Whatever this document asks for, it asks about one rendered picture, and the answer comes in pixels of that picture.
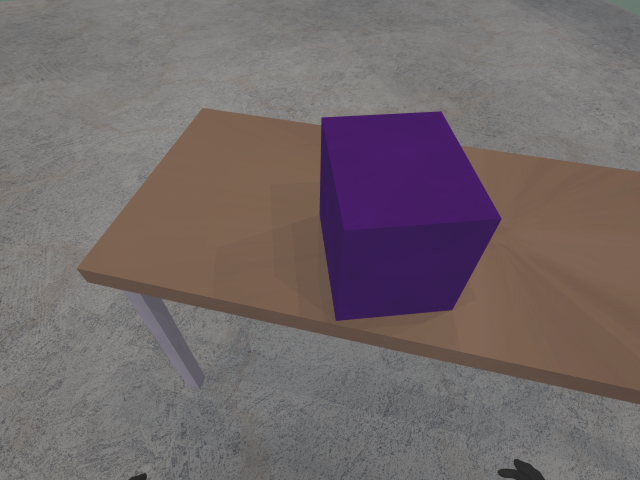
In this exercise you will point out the table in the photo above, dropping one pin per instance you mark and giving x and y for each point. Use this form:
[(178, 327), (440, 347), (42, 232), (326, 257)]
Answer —
[(229, 220)]

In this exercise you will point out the right robot hand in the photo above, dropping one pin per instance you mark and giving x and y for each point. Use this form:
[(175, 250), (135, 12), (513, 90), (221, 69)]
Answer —
[(525, 471)]

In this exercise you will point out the carton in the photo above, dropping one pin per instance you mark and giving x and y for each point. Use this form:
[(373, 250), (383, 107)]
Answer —
[(405, 218)]

